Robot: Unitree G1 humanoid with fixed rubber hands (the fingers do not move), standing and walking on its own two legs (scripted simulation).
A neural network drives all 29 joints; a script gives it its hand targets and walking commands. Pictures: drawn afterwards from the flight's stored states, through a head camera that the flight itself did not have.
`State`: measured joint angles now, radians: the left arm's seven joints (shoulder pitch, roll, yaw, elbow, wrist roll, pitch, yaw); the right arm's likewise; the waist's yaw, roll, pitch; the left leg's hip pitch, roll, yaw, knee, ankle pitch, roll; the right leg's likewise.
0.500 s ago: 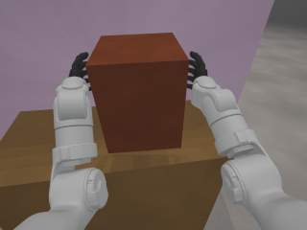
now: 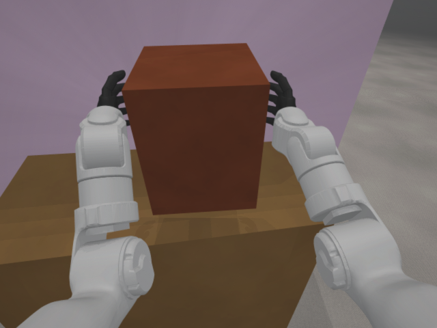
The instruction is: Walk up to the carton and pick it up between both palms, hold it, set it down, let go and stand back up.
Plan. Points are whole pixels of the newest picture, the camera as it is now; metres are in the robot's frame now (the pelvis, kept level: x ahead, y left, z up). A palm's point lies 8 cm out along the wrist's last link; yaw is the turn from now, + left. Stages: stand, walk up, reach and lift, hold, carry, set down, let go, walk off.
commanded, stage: hold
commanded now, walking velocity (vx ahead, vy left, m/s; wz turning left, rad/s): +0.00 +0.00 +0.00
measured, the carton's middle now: (200, 127) +0.41 +0.01 +0.23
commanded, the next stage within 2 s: none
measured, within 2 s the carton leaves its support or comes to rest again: neither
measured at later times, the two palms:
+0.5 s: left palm (112, 115) +0.36 +0.16 +0.28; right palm (285, 116) +0.36 -0.13 +0.28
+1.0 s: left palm (114, 113) +0.36 +0.16 +0.28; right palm (287, 115) +0.36 -0.13 +0.28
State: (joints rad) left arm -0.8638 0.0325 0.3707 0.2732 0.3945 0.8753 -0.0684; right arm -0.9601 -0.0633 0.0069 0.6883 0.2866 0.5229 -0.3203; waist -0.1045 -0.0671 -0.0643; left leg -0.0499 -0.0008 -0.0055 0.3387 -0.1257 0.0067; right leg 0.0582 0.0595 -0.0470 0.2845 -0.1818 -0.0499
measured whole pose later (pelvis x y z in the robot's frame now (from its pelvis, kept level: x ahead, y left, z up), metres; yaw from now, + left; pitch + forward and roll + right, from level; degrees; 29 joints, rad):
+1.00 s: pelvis +0.00 +0.00 +0.00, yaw +0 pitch -10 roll -1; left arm -0.88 0.03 0.36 0.29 0.40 0.88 -0.06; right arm -0.97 -0.07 -0.01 0.70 0.28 0.53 -0.31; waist -0.11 -0.05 -0.06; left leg -0.05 0.00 -0.01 0.35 -0.13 0.01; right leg 0.06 0.06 -0.05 0.29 -0.18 -0.05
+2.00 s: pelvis +0.00 +0.00 +0.00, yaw +0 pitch -9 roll -1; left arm -0.88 0.03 0.37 0.29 0.41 0.88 -0.06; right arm -0.97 -0.06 0.00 0.71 0.27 0.53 -0.31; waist -0.10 -0.06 -0.06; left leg -0.05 0.00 0.00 0.34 -0.12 0.01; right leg 0.05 0.06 -0.05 0.29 -0.18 -0.05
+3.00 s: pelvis +0.00 +0.00 +0.00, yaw +0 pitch -11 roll +0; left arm -0.87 0.03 0.38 0.28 0.43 0.88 -0.09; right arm -0.96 -0.04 -0.02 0.71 0.25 0.54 -0.32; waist -0.11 -0.07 -0.06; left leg -0.02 0.00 -0.01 0.33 -0.12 0.00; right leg 0.08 0.06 -0.05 0.29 -0.19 -0.06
